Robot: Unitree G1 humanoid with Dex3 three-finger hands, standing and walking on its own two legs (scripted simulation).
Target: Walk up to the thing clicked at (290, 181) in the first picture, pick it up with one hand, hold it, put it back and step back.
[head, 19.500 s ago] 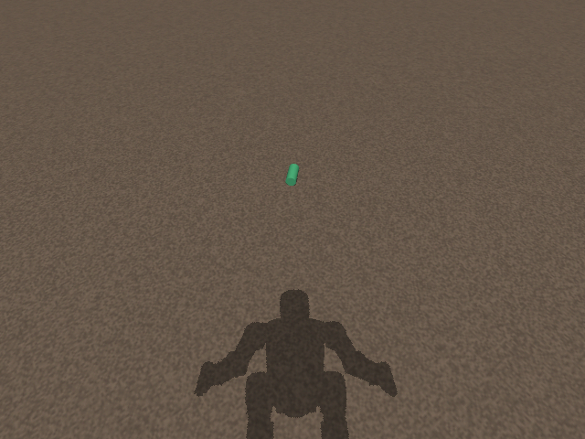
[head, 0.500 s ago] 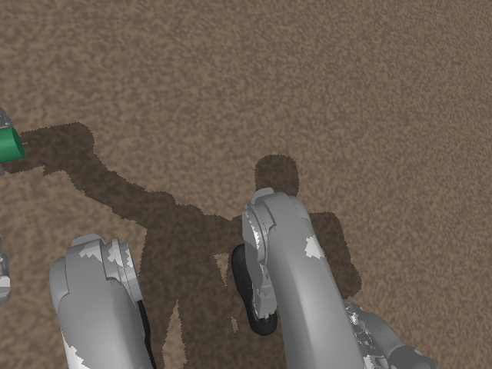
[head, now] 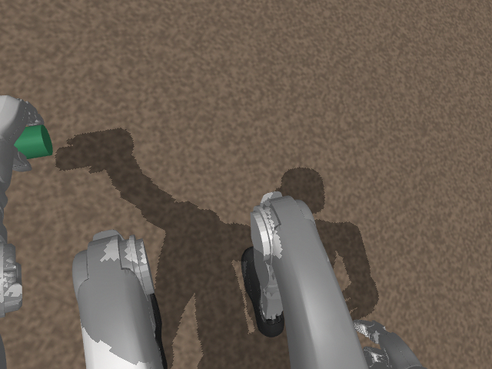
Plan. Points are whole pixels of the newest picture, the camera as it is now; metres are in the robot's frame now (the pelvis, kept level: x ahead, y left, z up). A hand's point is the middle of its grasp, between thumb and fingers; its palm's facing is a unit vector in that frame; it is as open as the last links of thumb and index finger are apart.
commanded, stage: lift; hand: left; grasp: from above
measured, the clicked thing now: (10, 145) +0.49 +0.30 -0.18
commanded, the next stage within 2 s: hold in 1.54 s
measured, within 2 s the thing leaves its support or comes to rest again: neither
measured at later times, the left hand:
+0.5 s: hand out of the picture +0.41 +0.30 -0.01, palm faces -0.46 -0.10 -0.88, open 7.8 cm
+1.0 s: hand out of the picture +0.35 +0.27 +0.20, palm faces -0.48 -0.12 -0.87, open 7.9 cm
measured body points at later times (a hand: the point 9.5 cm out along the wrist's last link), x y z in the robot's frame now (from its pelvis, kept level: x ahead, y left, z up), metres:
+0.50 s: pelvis +0.00 +0.00 +0.10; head +0.20 +0.06 +0.50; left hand +0.43 +0.30 +0.04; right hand +0.12 -0.27 -0.02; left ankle +0.08 +0.13 -0.31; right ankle +0.11 -0.14 -0.31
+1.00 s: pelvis +0.03 +0.00 +0.28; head +0.13 +0.01 +0.72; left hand +0.37 +0.27 +0.25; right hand +0.15 -0.25 +0.16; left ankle +0.08 +0.13 -0.31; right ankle +0.11 -0.14 -0.31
